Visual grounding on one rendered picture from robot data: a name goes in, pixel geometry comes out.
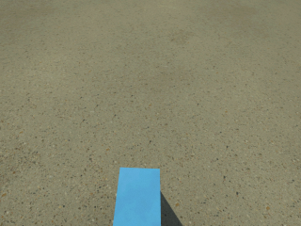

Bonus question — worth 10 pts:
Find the carton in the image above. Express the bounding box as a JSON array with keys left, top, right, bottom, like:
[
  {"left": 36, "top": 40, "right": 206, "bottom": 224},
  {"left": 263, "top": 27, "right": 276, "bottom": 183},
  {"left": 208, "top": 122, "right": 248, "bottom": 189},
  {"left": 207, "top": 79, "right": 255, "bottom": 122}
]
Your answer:
[{"left": 113, "top": 167, "right": 161, "bottom": 226}]

